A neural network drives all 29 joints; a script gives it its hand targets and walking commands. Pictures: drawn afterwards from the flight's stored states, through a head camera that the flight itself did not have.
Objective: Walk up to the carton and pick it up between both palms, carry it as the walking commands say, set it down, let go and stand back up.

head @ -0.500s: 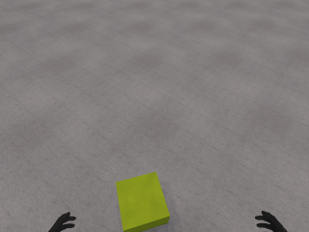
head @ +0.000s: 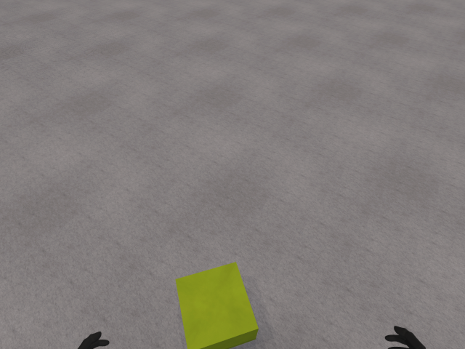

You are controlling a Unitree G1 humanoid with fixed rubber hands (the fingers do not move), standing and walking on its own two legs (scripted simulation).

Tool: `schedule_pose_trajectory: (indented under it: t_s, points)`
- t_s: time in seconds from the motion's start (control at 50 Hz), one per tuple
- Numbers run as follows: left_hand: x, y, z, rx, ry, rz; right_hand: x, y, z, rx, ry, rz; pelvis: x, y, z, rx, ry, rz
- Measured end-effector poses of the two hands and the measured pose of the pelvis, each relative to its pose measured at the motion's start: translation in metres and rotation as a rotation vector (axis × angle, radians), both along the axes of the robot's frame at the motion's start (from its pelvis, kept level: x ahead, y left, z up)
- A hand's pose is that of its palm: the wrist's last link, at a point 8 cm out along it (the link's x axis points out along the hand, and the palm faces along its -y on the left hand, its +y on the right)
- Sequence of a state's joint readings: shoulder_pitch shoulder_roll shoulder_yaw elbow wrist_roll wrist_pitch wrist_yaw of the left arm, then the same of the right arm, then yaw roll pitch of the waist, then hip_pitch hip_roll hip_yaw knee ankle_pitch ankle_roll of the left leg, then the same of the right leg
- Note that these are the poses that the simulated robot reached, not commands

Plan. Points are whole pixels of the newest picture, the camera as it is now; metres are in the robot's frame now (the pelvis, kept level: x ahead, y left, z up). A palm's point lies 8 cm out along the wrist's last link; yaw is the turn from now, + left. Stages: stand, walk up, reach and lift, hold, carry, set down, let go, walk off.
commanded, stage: stand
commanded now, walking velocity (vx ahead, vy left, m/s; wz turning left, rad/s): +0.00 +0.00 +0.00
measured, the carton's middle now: (215, 309) +0.43 +0.08 -0.70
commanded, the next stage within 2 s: none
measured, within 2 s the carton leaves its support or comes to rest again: neither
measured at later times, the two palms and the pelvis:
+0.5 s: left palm out of the picture +0.08 +0.30 -0.11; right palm out of the picture +0.09 -0.31 -0.09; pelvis -0.02 +0.00 +0.00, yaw +0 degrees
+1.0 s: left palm out of the picture +0.07 +0.30 -0.11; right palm out of the picture +0.08 -0.32 -0.09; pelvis -0.02 -0.01 +0.01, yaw +1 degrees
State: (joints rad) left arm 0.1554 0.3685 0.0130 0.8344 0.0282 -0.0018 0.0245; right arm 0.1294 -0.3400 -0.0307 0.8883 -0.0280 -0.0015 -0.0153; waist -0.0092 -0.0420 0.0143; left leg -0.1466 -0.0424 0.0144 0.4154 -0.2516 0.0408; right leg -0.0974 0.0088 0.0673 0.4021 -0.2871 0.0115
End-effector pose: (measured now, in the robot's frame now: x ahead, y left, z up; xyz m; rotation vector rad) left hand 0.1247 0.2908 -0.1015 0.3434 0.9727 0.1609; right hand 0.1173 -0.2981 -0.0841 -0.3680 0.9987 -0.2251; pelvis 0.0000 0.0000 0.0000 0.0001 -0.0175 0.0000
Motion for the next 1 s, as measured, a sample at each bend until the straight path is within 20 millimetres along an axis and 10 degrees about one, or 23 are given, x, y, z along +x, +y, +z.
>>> schedule_pose_trajectory:
  t_s: [1.0]
  points:
    - [-0.057, 0.011, -0.004, 0.026, 0.128, 0.049, -0.038, -0.019, -0.006, -0.007, 0.101, -0.011, -0.023, -0.007, 0.005, -0.002, -0.019, 0.013]
